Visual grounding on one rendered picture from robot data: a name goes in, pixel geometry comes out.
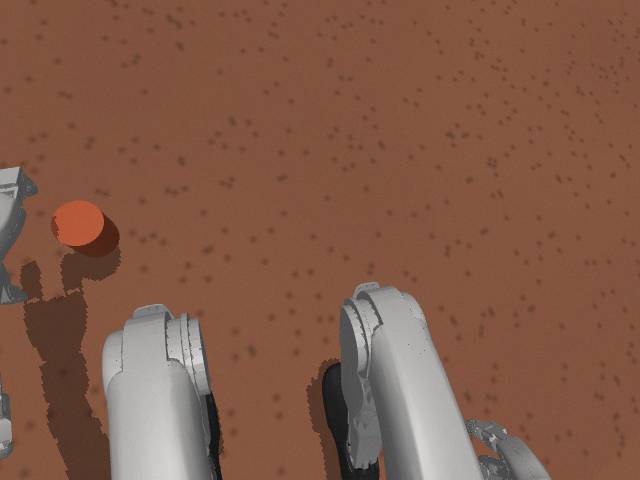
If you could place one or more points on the left robot foot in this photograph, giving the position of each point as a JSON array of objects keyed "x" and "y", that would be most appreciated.
[{"x": 215, "y": 437}]

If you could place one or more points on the can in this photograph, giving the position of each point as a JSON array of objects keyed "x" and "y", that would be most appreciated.
[{"x": 83, "y": 227}]

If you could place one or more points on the left robot hand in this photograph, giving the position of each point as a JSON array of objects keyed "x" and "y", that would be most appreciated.
[{"x": 14, "y": 188}]

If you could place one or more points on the right robot foot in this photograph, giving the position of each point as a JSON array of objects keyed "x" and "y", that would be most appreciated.
[{"x": 337, "y": 417}]

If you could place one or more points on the right robot hand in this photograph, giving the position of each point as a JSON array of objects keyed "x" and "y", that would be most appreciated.
[{"x": 517, "y": 461}]

